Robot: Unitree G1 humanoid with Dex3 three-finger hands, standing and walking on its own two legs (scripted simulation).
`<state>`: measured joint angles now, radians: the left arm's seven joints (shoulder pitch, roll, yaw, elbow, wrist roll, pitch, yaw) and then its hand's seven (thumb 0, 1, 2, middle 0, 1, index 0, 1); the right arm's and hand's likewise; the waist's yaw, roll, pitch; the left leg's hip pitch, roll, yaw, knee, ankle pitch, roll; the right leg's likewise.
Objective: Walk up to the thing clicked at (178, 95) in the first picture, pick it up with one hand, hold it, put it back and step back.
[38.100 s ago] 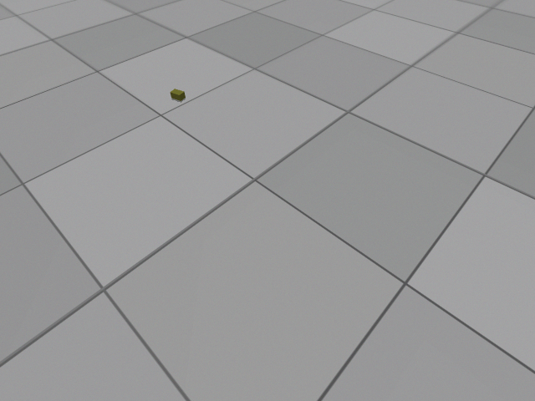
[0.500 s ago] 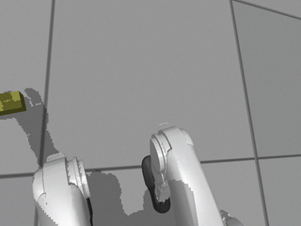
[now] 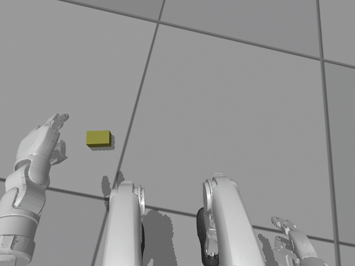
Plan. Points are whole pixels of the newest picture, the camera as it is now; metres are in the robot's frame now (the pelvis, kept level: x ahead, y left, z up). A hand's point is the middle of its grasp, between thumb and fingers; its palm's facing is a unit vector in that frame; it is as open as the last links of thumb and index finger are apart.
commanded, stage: home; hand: left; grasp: from above
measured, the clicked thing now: (99, 138) +0.52 +0.26 -0.43
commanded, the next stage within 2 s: none
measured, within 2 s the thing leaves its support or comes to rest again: neither
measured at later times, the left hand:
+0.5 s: hand (51, 199) +0.26 +0.19 +0.10, palm faces +0.04 -0.95 -0.31, open 7.4 cm
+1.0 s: hand out of the picture +0.22 +0.18 +0.21, palm faces +0.14 -0.97 -0.19, open 7.4 cm
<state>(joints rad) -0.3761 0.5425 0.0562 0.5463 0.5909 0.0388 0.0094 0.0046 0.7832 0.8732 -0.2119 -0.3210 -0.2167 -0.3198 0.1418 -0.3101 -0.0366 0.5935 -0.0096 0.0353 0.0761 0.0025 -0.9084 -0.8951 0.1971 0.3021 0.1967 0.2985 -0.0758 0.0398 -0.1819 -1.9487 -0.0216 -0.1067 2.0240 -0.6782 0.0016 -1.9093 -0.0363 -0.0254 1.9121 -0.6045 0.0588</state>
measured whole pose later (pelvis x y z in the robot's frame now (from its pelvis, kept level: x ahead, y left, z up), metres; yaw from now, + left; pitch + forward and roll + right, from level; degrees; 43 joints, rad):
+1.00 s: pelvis +0.08 -0.02 +0.26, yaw +5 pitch +10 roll -3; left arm 0.51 0.22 0.03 -0.13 -0.07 0.47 0.02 0.01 0.90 0.90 -0.20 -0.31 -0.20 -0.30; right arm 0.28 -0.22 0.03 0.51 0.01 -0.25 -0.19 0.01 -0.91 -0.90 0.20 0.30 0.20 0.30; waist -0.04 0.06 -0.17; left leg -0.70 0.03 -0.09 1.02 -0.50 -0.02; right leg -0.68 -0.02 -0.06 0.94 -0.44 0.03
